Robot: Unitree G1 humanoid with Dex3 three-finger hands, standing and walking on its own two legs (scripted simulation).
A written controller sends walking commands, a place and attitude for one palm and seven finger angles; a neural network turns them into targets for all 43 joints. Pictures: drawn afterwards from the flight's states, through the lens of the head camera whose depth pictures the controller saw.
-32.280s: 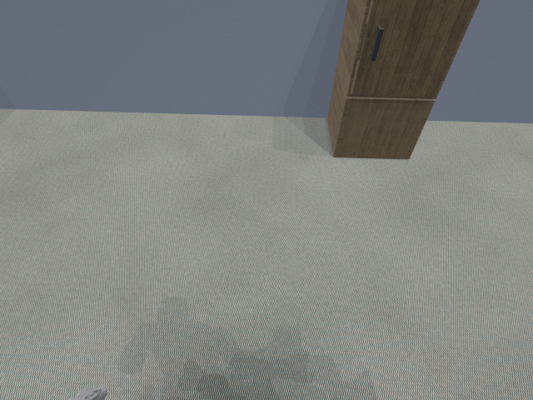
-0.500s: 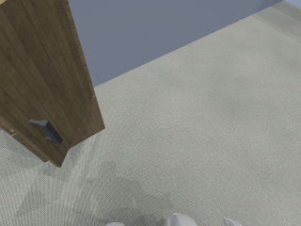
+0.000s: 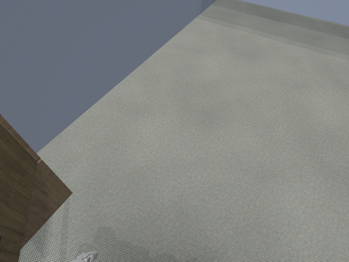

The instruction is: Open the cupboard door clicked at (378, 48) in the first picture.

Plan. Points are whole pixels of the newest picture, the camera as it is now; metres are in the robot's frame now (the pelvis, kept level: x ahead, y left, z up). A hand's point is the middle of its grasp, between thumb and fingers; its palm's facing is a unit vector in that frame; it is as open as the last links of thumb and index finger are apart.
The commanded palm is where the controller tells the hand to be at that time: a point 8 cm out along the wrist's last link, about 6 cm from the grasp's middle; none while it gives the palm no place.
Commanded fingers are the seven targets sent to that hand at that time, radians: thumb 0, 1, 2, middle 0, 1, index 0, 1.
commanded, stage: walk to a spot facing it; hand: left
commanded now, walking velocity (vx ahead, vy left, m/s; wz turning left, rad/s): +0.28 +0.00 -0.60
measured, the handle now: out of the picture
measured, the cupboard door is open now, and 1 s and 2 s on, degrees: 43 43 43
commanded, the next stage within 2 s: turn to face it in 1.36 s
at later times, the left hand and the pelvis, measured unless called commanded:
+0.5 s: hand (161, 199) +0.31 +0.05 -0.16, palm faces -0.33 -0.92 -0.20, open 7.4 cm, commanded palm none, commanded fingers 0.00 0.90 0.90 -0.20 -0.30 -0.20 -0.30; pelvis +0.13 -0.09 -0.01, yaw -18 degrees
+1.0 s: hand (173, 188) +0.36 +0.02 -0.18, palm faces -0.35 -0.93 -0.14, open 7.4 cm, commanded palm none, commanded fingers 0.00 0.90 0.90 -0.20 -0.30 -0.20 -0.30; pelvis +0.37 -0.16 -0.01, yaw -28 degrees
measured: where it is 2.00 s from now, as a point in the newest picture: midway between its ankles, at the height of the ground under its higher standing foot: (246, 182)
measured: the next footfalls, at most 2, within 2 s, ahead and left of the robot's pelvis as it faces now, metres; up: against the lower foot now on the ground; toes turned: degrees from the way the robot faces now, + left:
left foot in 0.02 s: +0.05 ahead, +0.13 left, +0.00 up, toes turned +3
right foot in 0.40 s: +0.18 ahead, -0.17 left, +0.00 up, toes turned -25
